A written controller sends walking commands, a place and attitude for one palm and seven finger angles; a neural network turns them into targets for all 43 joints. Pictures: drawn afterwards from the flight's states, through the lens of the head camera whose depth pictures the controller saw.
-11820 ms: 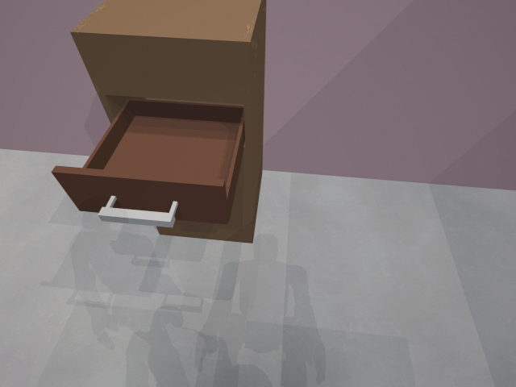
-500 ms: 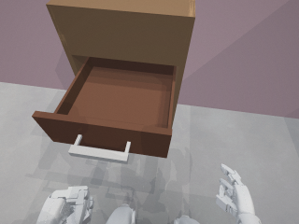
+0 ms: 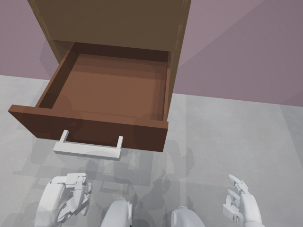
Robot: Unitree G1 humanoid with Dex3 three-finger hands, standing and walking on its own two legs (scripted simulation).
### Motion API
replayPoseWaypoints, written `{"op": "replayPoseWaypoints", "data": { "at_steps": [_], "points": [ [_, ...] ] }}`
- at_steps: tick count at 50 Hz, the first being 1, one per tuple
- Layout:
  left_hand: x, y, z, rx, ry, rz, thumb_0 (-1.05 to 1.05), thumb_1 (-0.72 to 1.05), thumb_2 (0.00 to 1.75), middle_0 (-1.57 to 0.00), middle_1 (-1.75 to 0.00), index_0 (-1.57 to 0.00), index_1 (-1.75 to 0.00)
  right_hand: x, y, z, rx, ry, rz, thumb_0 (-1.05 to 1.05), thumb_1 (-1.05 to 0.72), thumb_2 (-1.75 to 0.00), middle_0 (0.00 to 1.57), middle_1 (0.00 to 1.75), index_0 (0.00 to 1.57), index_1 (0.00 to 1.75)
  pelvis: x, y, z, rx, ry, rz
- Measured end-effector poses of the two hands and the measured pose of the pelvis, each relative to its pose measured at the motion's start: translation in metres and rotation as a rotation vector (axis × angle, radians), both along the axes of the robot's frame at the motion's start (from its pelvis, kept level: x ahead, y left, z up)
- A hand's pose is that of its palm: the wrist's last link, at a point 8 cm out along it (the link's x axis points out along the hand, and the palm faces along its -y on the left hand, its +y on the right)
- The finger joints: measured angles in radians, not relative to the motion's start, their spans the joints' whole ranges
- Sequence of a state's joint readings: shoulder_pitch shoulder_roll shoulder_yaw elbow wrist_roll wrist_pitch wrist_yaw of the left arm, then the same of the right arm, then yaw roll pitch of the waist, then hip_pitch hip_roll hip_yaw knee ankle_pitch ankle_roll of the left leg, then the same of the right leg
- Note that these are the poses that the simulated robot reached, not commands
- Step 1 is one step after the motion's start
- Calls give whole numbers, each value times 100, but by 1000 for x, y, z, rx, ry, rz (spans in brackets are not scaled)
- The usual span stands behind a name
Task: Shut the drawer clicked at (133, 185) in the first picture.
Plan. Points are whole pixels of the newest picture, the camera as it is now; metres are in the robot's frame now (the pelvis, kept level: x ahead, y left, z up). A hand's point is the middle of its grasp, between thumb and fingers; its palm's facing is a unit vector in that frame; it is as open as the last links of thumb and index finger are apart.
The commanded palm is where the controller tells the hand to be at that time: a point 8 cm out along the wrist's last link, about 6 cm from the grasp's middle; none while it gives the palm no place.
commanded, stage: bring the fist close to the handle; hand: left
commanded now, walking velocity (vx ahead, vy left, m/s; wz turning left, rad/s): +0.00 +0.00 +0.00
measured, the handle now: (90, 144) +0.32 +0.18 +0.01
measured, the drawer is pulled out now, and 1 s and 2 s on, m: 0.28 0.28 0.20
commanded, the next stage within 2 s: push the drawer shut in 0.72 s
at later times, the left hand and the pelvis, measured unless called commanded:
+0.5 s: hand (96, 186) +0.22 +0.14 +0.01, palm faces -0.10 -0.99 -0.01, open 3.3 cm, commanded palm +0.19 +0.20 +0.01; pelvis +0.00 +0.01 -0.03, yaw -1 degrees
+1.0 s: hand (99, 185) +0.22 +0.14 +0.01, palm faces -0.10 -0.99 -0.04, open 3.3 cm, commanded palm +0.21 +0.20 +0.01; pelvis -0.01 +0.01 -0.03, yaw +0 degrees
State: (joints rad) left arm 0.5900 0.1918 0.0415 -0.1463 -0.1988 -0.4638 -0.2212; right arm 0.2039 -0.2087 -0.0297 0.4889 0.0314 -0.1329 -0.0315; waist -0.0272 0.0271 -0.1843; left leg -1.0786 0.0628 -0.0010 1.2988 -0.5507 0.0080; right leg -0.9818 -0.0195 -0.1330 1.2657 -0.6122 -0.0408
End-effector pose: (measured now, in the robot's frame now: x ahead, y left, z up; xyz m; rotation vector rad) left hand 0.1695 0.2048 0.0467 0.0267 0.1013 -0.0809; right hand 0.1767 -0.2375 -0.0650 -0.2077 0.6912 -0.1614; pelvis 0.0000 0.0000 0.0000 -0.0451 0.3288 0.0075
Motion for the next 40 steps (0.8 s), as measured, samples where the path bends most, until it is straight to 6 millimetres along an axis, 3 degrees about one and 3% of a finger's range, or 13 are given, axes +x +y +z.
{"op": "replayPoseWaypoints", "data": {
  "at_steps": [22,29,40],
  "points": [
    [36,-6,-38,-13,-15,-24,2,90,90,-140,-160,-140,-160,9,27,-35,13,60,72,1,-90,-90,20,30,21,30,-5,13,-28,-10,79,-5],
    [29,-4,-25,-8,-10,-3,2,90,90,-140,-160,-139,-160,5,28,-31,29,80,57,1,-90,-90,20,30,20,30,-2,15,-21,-8,73,-7],
    [19,-7,-32,-11,-20,-7,2,90,90,-140,-160,-140,-160,11,21,-27,-5,53,67,1,-90,-90,20,30,20,30,-3,11,-25,-10,72,-2]
  ]
}}
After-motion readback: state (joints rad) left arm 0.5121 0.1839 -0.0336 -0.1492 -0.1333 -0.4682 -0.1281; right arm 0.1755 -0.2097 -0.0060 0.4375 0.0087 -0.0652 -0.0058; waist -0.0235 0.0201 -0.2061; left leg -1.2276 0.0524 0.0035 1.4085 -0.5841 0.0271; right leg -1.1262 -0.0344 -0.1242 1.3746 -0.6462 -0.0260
